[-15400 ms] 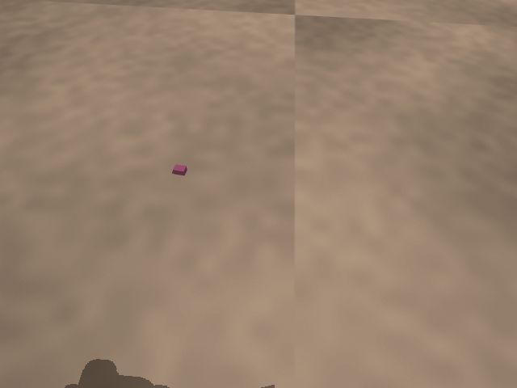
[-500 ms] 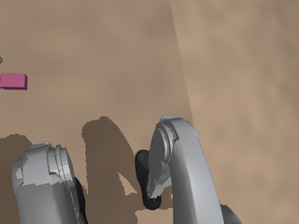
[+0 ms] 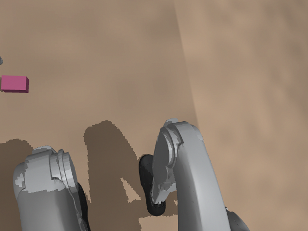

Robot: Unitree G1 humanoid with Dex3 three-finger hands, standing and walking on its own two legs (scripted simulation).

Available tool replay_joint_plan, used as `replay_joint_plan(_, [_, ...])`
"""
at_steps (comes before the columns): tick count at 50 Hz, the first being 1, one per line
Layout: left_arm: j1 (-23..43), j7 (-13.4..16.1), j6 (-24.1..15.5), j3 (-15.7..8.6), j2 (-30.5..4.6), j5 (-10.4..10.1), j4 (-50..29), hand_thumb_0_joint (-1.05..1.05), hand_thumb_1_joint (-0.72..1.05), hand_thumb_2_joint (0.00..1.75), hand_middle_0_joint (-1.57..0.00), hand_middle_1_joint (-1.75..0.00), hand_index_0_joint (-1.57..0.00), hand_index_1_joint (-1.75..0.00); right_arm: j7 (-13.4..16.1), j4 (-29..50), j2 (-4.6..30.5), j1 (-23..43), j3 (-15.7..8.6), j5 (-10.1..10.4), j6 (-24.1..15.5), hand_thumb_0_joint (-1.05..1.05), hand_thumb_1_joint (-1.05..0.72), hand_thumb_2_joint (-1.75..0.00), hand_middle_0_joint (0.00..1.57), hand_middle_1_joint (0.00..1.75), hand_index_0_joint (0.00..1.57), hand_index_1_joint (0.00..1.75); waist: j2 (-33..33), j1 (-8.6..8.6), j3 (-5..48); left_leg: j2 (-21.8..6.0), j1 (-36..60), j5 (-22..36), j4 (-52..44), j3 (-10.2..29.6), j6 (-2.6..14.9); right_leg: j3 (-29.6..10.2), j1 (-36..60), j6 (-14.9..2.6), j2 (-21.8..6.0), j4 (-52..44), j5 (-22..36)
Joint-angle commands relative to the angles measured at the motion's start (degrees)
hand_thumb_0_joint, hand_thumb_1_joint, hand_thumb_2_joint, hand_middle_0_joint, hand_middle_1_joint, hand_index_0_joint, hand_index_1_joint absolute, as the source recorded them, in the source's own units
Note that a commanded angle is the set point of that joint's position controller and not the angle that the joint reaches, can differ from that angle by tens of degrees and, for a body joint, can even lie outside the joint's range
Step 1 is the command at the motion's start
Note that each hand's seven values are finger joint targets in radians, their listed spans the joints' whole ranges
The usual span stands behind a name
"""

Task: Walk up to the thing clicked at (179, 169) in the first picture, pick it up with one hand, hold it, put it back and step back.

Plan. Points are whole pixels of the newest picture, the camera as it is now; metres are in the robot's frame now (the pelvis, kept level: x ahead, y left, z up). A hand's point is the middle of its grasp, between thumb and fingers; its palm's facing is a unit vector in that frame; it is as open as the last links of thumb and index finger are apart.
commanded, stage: approach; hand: left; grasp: from above
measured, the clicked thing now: (15, 84) +0.51 +0.28 -0.30
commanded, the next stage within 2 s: close in in 0.86 s
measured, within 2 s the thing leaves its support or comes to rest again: neither
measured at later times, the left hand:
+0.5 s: hand (7, 64) +0.52 +0.25 -0.16, palm faces -0.44 +0.00 -0.90, open 12.8 cm
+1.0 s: hand out of the picture +0.49 +0.29 -0.17, palm faces -0.50 -0.02 -0.87, open 12.7 cm
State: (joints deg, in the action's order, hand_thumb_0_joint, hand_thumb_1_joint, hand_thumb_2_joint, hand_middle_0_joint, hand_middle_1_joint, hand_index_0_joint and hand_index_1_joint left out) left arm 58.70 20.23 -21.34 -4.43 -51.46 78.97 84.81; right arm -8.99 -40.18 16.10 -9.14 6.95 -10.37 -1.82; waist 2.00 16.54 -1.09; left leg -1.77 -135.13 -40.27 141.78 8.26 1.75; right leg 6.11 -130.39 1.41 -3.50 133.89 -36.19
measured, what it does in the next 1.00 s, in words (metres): stands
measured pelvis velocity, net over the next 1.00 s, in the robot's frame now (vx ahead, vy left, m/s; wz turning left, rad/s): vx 0.00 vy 0.00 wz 0.00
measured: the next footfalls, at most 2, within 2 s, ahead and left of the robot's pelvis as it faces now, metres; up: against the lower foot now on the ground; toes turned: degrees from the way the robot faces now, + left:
none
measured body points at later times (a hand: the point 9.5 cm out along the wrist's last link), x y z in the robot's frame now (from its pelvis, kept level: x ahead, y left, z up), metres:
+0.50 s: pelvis +0.00 +0.00 +0.00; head +0.26 +0.09 +0.36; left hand +0.54 +0.25 -0.11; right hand +0.03 -0.27 -0.08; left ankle +0.07 +0.12 -0.28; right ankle +0.11 -0.13 -0.28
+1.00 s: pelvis +0.00 +0.00 +0.00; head +0.26 +0.08 +0.36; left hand +0.51 +0.29 -0.12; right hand +0.03 -0.28 -0.08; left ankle +0.07 +0.12 -0.28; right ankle +0.11 -0.13 -0.28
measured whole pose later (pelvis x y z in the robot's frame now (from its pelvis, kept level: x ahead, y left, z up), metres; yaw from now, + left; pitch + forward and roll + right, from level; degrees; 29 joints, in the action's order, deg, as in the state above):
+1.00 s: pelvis +0.00 +0.00 +0.00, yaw +0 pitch +33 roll -10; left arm 65.0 15.7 -19.6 1.3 -50.6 74.7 84.7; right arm -7.5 -39.9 17.2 -10.0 8.3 -9.9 -1.9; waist 2.5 17.1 -2.6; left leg -1.4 -135.5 -39.0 141.0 8.6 0.9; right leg 6.4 -131.1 0.8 -3.4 133.4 -35.0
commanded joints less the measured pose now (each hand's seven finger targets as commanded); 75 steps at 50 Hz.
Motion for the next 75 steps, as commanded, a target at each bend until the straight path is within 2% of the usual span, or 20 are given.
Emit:
replay_joint_plan(1, [17.8, 2.4, 0.3, -2.1, -13.8, -1.7, -8.6, 0.0, -0.28, 0.81, -0.3, -0.74, -0.3, -0.75, 0.8, 0.1, 15.8, -12.4, -5.6, 0.4, 0.5, 0.0, -0.91, -0.9, 0.2, 0.3, 0.2, 0.3, -22.8, 0.38, 40.7, 1.6, 32.0, 13.2, -15.5, -3.7, -0.59, 3.7, 17.7, -3.41, 3.9, -11.3, 11.1])
replay_joint_plan(6, [17.5, 2.1, 1.0, -2.2, -14.1, -1.3, -8.6, 0.0, -0.3, 0.81, -0.28, -0.75, -0.28, -0.79, 0.9, -0.2, 15.8, -12.6, -5.7, 0.7, 0.4, 0.0, -0.91, -0.9, 0.2, 0.3, 0.2, 0.3, -23.6, 0.0, 39.1, 1.7, 32.4, 12.8, -16.5, -3.8, -0.72, 3.5, 16.6, -3.56, 3.7, -11.4, 10.7])
replay_joint_plan(11, [22.4, 1.2, 1.5, 1.7, -7.8, -2.7, -8.8, 0.0, -0.32, 0.83, -0.25, -0.86, -0.26, -0.85, 0.7, -1.1, 15.4, -13.7, -5.5, 0.7, 0.0, 0.0, -0.91, -0.9, 0.2, 0.3, 0.2, 0.3, -21.1, 3.71, 37.8, 1.6, 30.3, 11.1, -15.4, -4.0, -0.2, 3.5, 16.8, -3.14, 3.8, -12.6, 10.4])
replay_joint_plan(19, [30.1, 2.0, 3.2, 5.3, -4.5, -1.5, -2.9, 0.0, -0.33, 0.84, -0.24, -0.88, -0.26, -0.86, 1.4, -1.2, 15.8, -15.1, -4.2, 0.4, 0.0, 0.0, -0.91, -0.9, 0.2, 0.3, 0.2, 0.3, -21.8, 6.46, 36.8, 1.6, 30.6, 9.7, -16.2, -3.3, -0.41, 4.3, 14.9, -3.37, 3.9, -12.7, 9.8])
replay_joint_plan(25, [27.9, 4.0, 7.3, 3.1, -8.5, 0.7, 1.4, 0.0, -0.3, 0.83, -0.28, -0.82, -0.29, -0.82, 1.5, 1.3, 16.3, -15.2, -2.7, 0.6, -0.3, 0.0, -0.91, -0.9, 0.2, 0.3, 0.2, 0.3, -24.5, 5.61, 38.7, 1.7, 32.2, 14.9, -16.4, -3.9, -0.6, 4.2, 17.3, -3.48, 3.8, -11.7, 14.1])
replay_joint_plan(28, [25.1, 4.6, 9.4, 0.4, -12.7, -0.2, -1.7, 0.0, -0.31, 0.83, -0.27, -0.82, -0.28, -0.81, 1.8, 3.4, 16.1, -14.6, -2.3, 1.5, 0.0, 0.0, -0.91, -0.9, 0.2, 0.3, 0.2, 0.3, -25.8, 3.08, 43.8, 1.7, 31.6, 18.4, -16.3, -5.0, -0.25, 3.2, 22.9, -3.36, 4.1, -11.9, 17.3])
replay_joint_plan(32, [21.2, 2.5, 11.0, -0.2, -12.7, -2.9, -2.4, 0.0, -0.31, 0.82, -0.27, -0.81, -0.28, -0.8, 1.6, 3.9, 15.6, -13.7, -2.2, 2.3, 0.0, 0.0, -0.91, -0.9, 0.2, 0.3, 0.2, 0.3, -22.1, 2.61, 41.4, 1.7, 26.6, 16.3, -15.6, -5.8, 0.59, 2.1, 25.3, -2.91, 4.4, -12.4, 16.1])
replay_joint_plan(35, [19.3, 0.1, 10.3, -1.0, -15.0, -4.6, -4.5, 0.0, -0.3, 0.81, -0.28, -0.8, -0.29, -0.79, 1.8, 3.9, 15.9, -12.9, -2.4, 2.6, 0.3, 0.0, -0.91, -0.89, 0.2, 0.3, 0.2, 0.3, -18.6, 1.79, 40.7, 1.7, 22.7, 12.9, -14.9, -6.2, 1.12, 1.3, 27.5, -2.67, 4.5, -13.6, 13.0])
replay_joint_plan(40, [23.4, -3.2, 5.5, -1.7, -15.3, -6.4, -12.8, 0.0, -0.29, 0.79, -0.28, -0.83, -0.29, -0.81, 2.4, 2.9, 16.7, -14.7, -3.5, 1.8, 0.4, 0.0, -0.91, -0.9, 0.2, 0.3, 0.2, 0.3, -18.9, 3.69, 39.4, 1.8, 24.1, 8.5, -14.9, -5.1, 0.15, 2.5, 24.2, -3.24, 4.1, -15.1, 6.7])
replay_joint_plan(45, [27.5, -3.2, 1.2, 4.1, -5.4, -6.6, -10.4, 0.0, -0.31, 0.81, -0.25, -0.87, -0.26, -0.85, 2.2, -0.1, 16.3, -16.0, -3.9, 0.7, 0.2, 0.0, -0.91, -0.9, 0.2, 0.3, 0.2, 0.3, -19.2, 6.78, 35.6, 1.4, 26.3, 6.9, -14.1, -3.7, -0.46, 3.9, 18.3, -3.44, 4.2, -15.0, 5.7])
replay_joint_plan(47, [29.5, -2.6, 0.2, 5.6, -4.8, -5.7, -9.6, 0.0, -0.29, 0.84, -0.28, -0.86, -0.29, -0.85, 2.3, -0.8, 16.4, -15.9, -3.7, 0.4, 0.1, 0.0, -0.91, -0.9, 0.2, 0.3, 0.2, 0.3, -20.1, 7.0, 35.4, 1.4, 27.6, 6.4, -14.6, -3.3, -0.5, 4.3, 17.1, -3.27, 4.2, -14.6, 5.9])
replay_joint_plan(49, [31.0, -1.2, 0.0, 4.9, -8.6, -3.6, -10.1, 0.0, -0.29, 0.83, -0.27, -0.85, -0.29, -0.84, 2.3, -1.2, 16.5, -16.2, -3.4, 0.2, 0.2, 0.0, -0.91, -0.9, 0.2, 0.3, 0.2, 0.3, -23.0, 5.74, 38.8, 1.3, 30.3, 8.9, -14.7, -3.5, -0.67, 4.3, 18.8, -3.13, 4.3, -13.7, 8.3])
replay_joint_plan(53, [26.8, 1.3, 2.2, 5.2, -7.4, -1.4, -0.8, 0.0, -0.29, 0.83, -0.27, -0.84, -0.28, -0.83, 1.7, -0.8, 16.2, -15.4, -2.4, -0.2, 0.2, 0.0, -0.91, -0.9, 0.2, 0.3, 0.2, 0.3, -21.8, 6.08, 35.1, 1.4, 30.4, 11.9, -14.9, -3.3, -0.55, 5.0, 17.2, -3.25, 4.4, -12.5, 11.0])
replay_joint_plan(56, [26.5, 3.4, 3.5, 2.5, -12.4, 0.2, -3.0, 0.0, -0.27, 0.8, -0.28, -0.8, -0.3, -0.79, 1.6, 1.1, 17.1, -14.6, -2.3, -0.1, 0.3, 0.0, -0.91, -0.9, 0.2, 0.3, 0.2, 0.3, -27.4, 4.35, 39.8, 1.3, 35.0, 18.5, -16.0, -2.9, -1.16, 5.2, 18.7, -3.51, 4.2, -11.0, 15.6])
replay_joint_plan(60, [27.7, 4.9, 5.4, 2.2, -10.8, -0.3, -1.1, 0.0, -0.28, 0.78, -0.27, -0.79, -0.29, -0.77, 1.1, 2.3, 17.2, -14.1, -1.8, 0.0, -0.3, 0.0, -0.9, -0.89, 0.2, 0.3, 0.2, 0.3, -26.9, 6.85, 37.6, 1.0, 34.5, 18.4, -15.5, -2.3, -1.1, 5.5, 16.7, -3.4, 4.1, -10.1, 15.9])
replay_joint_plan(68, [25.1, 5.2, 5.5, 2.0, -12.9, -0.9, 2.6, 0.0, -0.3, 0.82, -0.3, -0.72, -0.29, -0.74, 1.3, 3.4, 17.5, -13.8, 0.0, -0.1, -1.9, 0.0, -0.9, -0.9, 0.2, 0.3, 0.2, 0.3, -23.0, 7.16, 35.1, 1.1, 27.5, 11.9, -14.3, -3.2, -0.05, 4.7, 20.3, -3.02, 4.6, -11.5, 11.7])
replay_joint_plan(70, [25.4, 5.3, 4.9, 1.3, -13.5, -0.9, 4.0, 0.0, -0.28, 0.81, -0.3, -0.73, -0.29, -0.74, 1.2, 4.6, 18.8, -13.7, 0.4, -0.7, -2.6, 0.0, -0.9, -0.9, 0.2, 0.3, 0.2, 0.3, -21.7, 8.99, 32.7, 1.2, 26.9, 11.0, -13.3, -2.9, -0.07, 5.3, 19.2, -2.91, 4.5, -11.5, 10.9])
replay_joint_plan(72, [25.0, 5.4, 4.0, 2.5, -13.0, -0.9, 3.7, 0.0, -0.28, 0.8, -0.29, -0.75, -0.28, -0.76, 1.3, 3.1, 18.5, -14.2, 1.0, -1.0, -3.0, 0.0, -0.9, -0.9, 0.2, 0.3, 0.2, 0.3, -21.7, 8.75, 31.3, 1.1, 26.4, 9.0, -13.4, -2.9, -0.04, 5.2, 18.4, -2.99, 4.7, -11.6, 9.3])
replay_joint_plan(74, [26.3, 6.6, 2.9, -0.4, -18.9, -0.6, -0.2, 0.0, -0.29, 0.82, -0.3, -0.72, -0.28, -0.74, 1.6, 4.7, 19.4, -14.2, 1.0, -1.0, -3.2, 0.0, -0.9, -0.9, 0.2, 0.3, 0.2, 0.3, -24.9, 7.51, 36.4, 0.8, 30.2, 11.8, -13.6, -2.1, -0.63, 5.6, 20.6, -3.15, 4.7, -11.1, 11.1])
replay_joint_plan(75, [24.7, 6.7, 2.9, 1.1, -16.1, -0.4, 2.0, 0.0, -0.29, 0.81, -0.28, -0.74, -0.28, -0.75, 1.3, 4.3, 18.7, -14.7, 1.5, -1.4, -3.4, 0.0, -0.9, -0.9, 0.2, 0.3, 0.2, 0.3, -25.5, 8.16, 34.9, 0.7, 30.2, 11.5, -13.3, -2.1, -0.71, 5.6, 19.7, -3.21, 4.7, -10.2, 11.2])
